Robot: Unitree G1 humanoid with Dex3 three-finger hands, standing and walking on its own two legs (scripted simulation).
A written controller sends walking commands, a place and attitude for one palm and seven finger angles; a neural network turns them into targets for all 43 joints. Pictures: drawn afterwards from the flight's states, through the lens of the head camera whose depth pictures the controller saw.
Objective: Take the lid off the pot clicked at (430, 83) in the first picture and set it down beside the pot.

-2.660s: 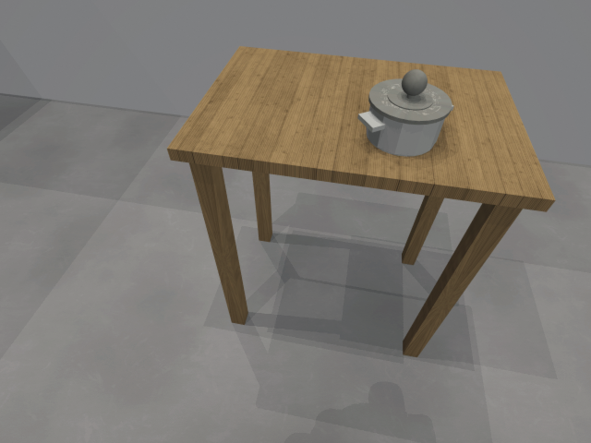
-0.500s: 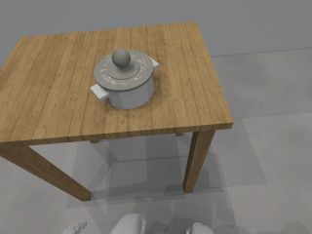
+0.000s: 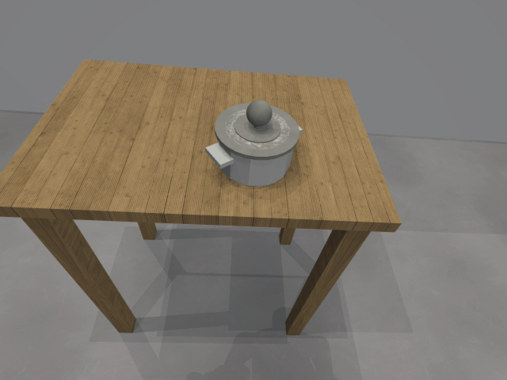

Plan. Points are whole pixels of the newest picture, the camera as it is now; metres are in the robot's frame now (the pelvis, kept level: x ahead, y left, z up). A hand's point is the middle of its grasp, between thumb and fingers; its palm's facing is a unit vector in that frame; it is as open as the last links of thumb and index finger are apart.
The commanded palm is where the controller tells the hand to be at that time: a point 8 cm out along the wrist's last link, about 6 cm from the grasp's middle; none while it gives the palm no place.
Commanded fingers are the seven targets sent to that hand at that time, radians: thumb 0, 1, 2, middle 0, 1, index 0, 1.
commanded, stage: come to a stop and stand still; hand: left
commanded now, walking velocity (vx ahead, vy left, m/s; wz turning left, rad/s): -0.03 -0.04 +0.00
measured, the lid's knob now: (259, 113) +0.52 +0.04 +0.15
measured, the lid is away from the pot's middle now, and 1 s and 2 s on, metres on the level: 0.00 0.00 0.00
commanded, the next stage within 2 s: look again from close up in 0.02 s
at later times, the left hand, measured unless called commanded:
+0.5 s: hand out of the picture +0.04 +0.17 -0.18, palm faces +0.03 -0.98 -0.22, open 7.3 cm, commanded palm none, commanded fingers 0.00 0.90 0.90 -0.20 -0.30 -0.20 -0.30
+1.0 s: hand out of the picture -0.06 +0.17 -0.19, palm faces +0.05 -0.99 -0.16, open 7.4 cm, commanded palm none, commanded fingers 0.00 0.90 0.90 -0.20 -0.30 -0.20 -0.30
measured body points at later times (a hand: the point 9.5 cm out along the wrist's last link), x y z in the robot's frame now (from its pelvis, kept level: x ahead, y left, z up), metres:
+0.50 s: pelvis +0.01 -0.01 -0.01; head +0.00 -0.01 +0.44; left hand +0.04 +0.22 -0.16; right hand +0.03 -0.24 -0.17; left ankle -0.04 +0.11 -0.75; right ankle +0.00 -0.13 -0.75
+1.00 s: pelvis -0.03 +0.01 -0.01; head -0.04 +0.02 +0.44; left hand -0.06 +0.22 -0.17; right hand -0.03 -0.21 -0.16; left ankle -0.04 +0.11 -0.75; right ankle +0.00 -0.13 -0.75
